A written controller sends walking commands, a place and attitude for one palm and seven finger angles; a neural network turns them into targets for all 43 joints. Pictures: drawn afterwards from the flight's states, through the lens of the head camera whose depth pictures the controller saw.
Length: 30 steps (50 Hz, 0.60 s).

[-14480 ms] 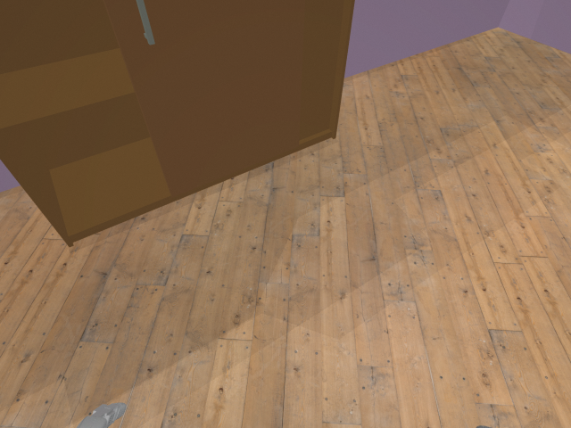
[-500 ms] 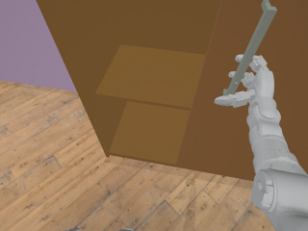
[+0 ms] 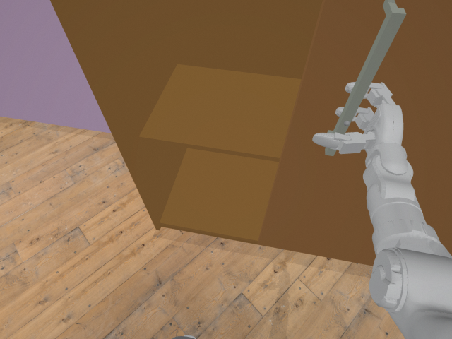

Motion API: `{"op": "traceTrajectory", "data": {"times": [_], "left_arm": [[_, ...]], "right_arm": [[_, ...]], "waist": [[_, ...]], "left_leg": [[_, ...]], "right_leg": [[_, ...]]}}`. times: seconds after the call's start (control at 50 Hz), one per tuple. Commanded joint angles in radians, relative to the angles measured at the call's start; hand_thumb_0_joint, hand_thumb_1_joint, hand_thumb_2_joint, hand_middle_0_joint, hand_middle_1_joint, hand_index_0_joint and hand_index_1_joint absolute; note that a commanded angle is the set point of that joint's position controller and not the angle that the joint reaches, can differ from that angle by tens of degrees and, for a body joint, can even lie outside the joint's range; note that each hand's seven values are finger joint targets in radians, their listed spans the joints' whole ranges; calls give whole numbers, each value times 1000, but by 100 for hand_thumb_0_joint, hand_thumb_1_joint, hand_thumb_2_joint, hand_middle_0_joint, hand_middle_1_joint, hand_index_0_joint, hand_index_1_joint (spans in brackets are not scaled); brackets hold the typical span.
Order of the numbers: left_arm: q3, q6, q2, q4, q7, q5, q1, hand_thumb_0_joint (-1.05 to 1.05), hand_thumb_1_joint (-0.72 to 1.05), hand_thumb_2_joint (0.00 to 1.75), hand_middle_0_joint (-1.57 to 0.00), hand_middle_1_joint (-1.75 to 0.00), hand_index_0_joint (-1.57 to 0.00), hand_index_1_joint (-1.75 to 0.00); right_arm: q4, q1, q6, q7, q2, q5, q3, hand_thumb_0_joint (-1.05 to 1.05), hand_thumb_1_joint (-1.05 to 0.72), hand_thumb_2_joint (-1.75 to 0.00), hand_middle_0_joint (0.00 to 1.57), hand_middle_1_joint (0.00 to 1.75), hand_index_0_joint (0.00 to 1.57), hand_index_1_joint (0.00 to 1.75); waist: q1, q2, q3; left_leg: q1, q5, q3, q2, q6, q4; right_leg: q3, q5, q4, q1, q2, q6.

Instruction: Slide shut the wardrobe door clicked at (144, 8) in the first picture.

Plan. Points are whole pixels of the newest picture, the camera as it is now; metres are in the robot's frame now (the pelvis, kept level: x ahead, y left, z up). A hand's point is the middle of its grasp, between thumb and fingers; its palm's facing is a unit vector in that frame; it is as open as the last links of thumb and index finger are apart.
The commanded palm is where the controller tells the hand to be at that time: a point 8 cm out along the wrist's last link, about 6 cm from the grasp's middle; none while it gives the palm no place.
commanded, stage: grip the handle and tug to test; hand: right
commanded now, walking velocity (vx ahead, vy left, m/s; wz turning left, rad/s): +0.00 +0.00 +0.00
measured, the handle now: (354, 91) +0.54 -0.14 +0.16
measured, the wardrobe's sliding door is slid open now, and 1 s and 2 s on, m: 0.46 0.46 0.44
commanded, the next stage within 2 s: tug the door sideways, standing still in 1.18 s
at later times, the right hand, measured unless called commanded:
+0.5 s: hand (344, 121) +0.48 -0.13 +0.14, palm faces +0.03 +1.00 -0.01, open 6.2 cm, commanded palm +0.46 -0.18 +0.13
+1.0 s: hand (341, 121) +0.48 -0.12 +0.14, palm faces +0.03 +1.00 +0.00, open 5.9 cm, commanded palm +0.44 -0.17 +0.13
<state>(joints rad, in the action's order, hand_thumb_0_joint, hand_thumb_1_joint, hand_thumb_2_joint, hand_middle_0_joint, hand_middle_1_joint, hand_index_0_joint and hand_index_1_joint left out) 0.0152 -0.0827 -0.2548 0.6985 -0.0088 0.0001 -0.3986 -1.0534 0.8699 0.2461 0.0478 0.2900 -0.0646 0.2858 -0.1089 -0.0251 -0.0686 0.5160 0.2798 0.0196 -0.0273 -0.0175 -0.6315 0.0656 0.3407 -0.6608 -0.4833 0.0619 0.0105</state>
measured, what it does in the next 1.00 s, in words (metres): stands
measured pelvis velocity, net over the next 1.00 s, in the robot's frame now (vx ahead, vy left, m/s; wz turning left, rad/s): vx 0.01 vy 0.00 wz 0.02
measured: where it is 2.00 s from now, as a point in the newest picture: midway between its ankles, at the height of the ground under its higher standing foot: outside the picture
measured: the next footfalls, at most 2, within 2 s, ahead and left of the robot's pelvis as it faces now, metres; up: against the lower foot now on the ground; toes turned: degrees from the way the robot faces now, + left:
none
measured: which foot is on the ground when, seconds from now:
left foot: down 0.00-1.00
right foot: down 0.00-1.00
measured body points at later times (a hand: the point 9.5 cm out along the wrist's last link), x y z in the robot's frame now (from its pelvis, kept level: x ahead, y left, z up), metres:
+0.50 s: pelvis +0.00 +0.00 +0.00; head +0.06 +0.01 +0.45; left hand +0.04 +0.26 -0.12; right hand +0.47 -0.18 +0.14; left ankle +0.02 +0.13 -0.72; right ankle -0.01 -0.12 -0.72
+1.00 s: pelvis +0.01 +0.00 +0.00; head +0.05 +0.01 +0.45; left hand +0.04 +0.26 -0.12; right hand +0.47 -0.17 +0.14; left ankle +0.02 +0.13 -0.72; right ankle -0.01 -0.12 -0.72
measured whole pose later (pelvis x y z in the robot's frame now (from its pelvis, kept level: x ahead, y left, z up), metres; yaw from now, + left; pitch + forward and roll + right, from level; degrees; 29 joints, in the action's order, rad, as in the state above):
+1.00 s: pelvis +0.01 +0.00 +0.00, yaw +1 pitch +9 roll +0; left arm 0.01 -0.08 -0.26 0.67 -0.01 0.00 -0.39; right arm -0.97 0.81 0.22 0.05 0.28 -0.08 0.31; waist -0.11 -0.03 -0.08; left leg 0.50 0.28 0.01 -0.01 -0.01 -0.62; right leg 0.08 0.34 -0.64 -0.46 0.07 0.02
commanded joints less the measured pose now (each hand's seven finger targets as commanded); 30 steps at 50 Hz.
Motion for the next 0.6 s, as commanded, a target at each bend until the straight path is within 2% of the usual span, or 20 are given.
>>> {"op": "traceTrajectory", "data": {"times": [0.0, 0.02, 0.06, 0.08, 0.12, 0.14, 0.16, 0.22, 0.24, 0.28, 0.34, 0.38, 0.4, 0.42, 0.46, 0.48, 0.5, 0.52, 0.56, 0.58], "left_arm": [[-59, -37, -148, -90, 12, 3, -69, 0, 90, 90, -20, -30, -20, -30], [-62, -37, -147, -87, 12, 2, -71, 0, 90, 90, -20, -30, -20, -30], [-62, -40, -141, -88, 9, 2, -66, 0, 90, 90, -20, -30, -20, -30], [-62, -42, -142, -88, 7, 1, -64, 0, 90, 90, -20, -30, -20, -30], [-59, -36, -147, -78, 8, -2, -66, 0, 90, 90, -20, -30, -20, -30], [-57, -33, -150, -78, 9, -4, -66, 0, 90, 90, -20, -30, -20, -30], [-57, -31, -153, -78, 11, -2, -70, 0, 90, 90, -20, -30, -20, -30], [-56, -28, -147, -92, 11, 1, -63, 0, 90, 90, -20, -30, -20, -30], [-55, -27, -146, -97, 11, 1, -63, 0, 90, 90, -20, -30, -20, -30], [-55, -31, -141, -98, 11, 1, -59, 0, 90, 90, -20, -30, -20, -30], [-58, -33, -143, -99, 9, -1, -60, 0, 90, 90, -20, -30, -20, -30], [-57, -32, -144, -94, 11, -1, -61, 0, 90, 90, -20, -30, -20, -30], [-59, -33, -148, -95, 11, 0, -65, 0, 90, 90, -20, -30, -20, -30], [-59, -31, -145, -95, 12, -2, -63, 0, 90, 90, -20, -30, -20, -30], [-59, -29, -148, -92, 13, 0, -66, 0, 90, 90, -20, -30, -20, -30], [-58, -29, -145, -96, 13, 0, -60, 0, 90, 90, -20, -30, -20, -30], [-58, -28, -149, -93, 13, 1, -66, 0, 90, 90, -20, -30, -20, -30], [-57, -27, -145, -95, 13, 1, -63, 0, 90, 90, -20, -30, -20, -30], [-54, -25, -141, -97, 13, -1, -59, 0, 90, 90, -20, -30, -20, -30], [-57, -27, -140, -97, 12, 0, -61, 0, 90, 90, -20, -30, -20, -30]], "right_arm": [[293, 544, 85, 5, 175, -16, 2, 0, -11, -56, 36, 129, 36, 129], [291, 516, 88, 3, 191, -18, 21, 0, -15, -58, 37, 129, 37, 129], [315, 503, 86, 6, 140, -28, -13, 0, -25, -62, 38, 131, 38, 131], [306, 489, 80, 9, 123, -29, -26, 0, -29, -64, 38, 131, 38, 131], [224, 463, 56, 11, 142, -26, -12, 0, -39, -68, 40, 133, 40, 133], [201, 474, 46, 9, 155, -22, -4, 0, -43, -70, 40, 133, 40, 133], [200, 489, 43, 3, 182, -14, 14, 0, -48, -72, 41, 134, 41, 134], [232, 483, 54, 2, 215, -4, 39, 0, -62, -78, 42, 136, 42, 136], [247, 480, 61, 4, 210, -8, 37, 0, -67, -80, 43, 137, 43, 137], [270, 512, 73, 9, 172, -15, 5, 0, -76, -84, 44, 138, 44, 138], [286, 508, 79, 15, 169, -21, 0, 0, -90, -90, 45, 140, 45, 140], [273, 508, 73, 15, 178, -18, 4, 0, -90, -90, 45, 140, 45, 140], [273, 509, 71, 14, 178, -22, 6, 0, -90, -90, 45, 140, 45, 140], [262, 493, 66, 15, 184, -18, 11, 0, -90, -90, 45, 140, 45, 140], [263, 500, 64, 7, 209, -18, 35, 0, -90, -90, 45, 140, 45, 140], [265, 495, 61, 7, 194, -20, 25, 0, -90, -90, 45, 140, 45, 140], [259, 493, 60, 5, 221, -18, 44, 0, -90, -90, 45, 140, 45, 140], [261, 484, 60, 5, 233, -18, 57, 0, -90, -90, 45, 140, 45, 140], [263, 485, 59, 6, 203, -14, 29, 0, -90, -90, 45, 140, 45, 140], [285, 501, 64, 4, 190, -15, 19, 0, -90, -90, 45, 140, 45, 140]], "waist": [[-12, -7, -383], [-4, -8, -409], [-6, -22, -421], [-6, -13, -410], [-14, 45, -328], [-15, 47, -295], [-15, 61, -295], [2, 4, -344], [5, 12, -366], [-8, 3, -363], [-7, -6, -387], [-8, -8, -380], [-11, 27, -381], [-5, 2, -373], [-5, 27, -375], [-5, 12, -372], [-2, 33, -368], [1, 20, -370], [-3, 1, -354], [-6, 15, -363]], "left_leg": [[-182, -327, 8, 56, 40, 46], [-196, -353, 7, 57, 39, 41], [-192, -372, 12, 58, 38, 39], [-190, -364, 13, 58, 38, 43], [-178, -335, 15, 58, 35, 54], [-174, -309, 12, 55, 35, 61], [-181, -300, 13, 53, 35, 60], [-207, -336, 2, 51, 38, 50], [-219, -349, 3, 51, 39, 46], [-200, -354, 5, 54, 37, 46], [-202, -364, 5, 56, 38, 42], [-201, -359, 6, 55, 38, 44], [-205, -368, 6, 58, 37, 46], [-202, -361, 6, 57, 37, 44], [-215, -360, 7, 55, 35, 46], [-213, -363, 4, 55, 34, 48], [-220, -367, 4, 55, 36, 50], [-227, -367, -1, 54, 33, 50], [-215, -365, 5, 54, 36, 49], [-214, -365, 8, 55, 35, 47]], "right_leg": [[-38, -279, 65, 172, -50, -28], [-37, -310, 59, 187, -48, -27], [-36, -343, 57, 211, -46, -23], [-36, -332, 58, 202, -47, -22], [-33, -274, 68, 139, -46, -27], [-30, -232, 75, 109, -50, -29], [-33, -220, 80, 97, -51, -31], [-22, -251, 70, 116, -58, -33], [-24, -264, 67, 121, -58, -32], [-26, -277, 62, 146, -55, -30], [-29, -297, 58, 163, -53, -28], [-30, -292, 61, 157, -52, -27], [-31, -298, 59, 153, -53, -32], [-29, -289, 60, 147, -52, -30], [-30, -281, 64, 136, -54, -31], [-25, -279, 64, 136, -55, -31], [-27, -281, 63, 127, -55, -34], [-22, -271, 64, 119, -57, -34], [-24, -278, 68, 125, -56, -31], [-27, -285, 67, 135, -54, -31]]}}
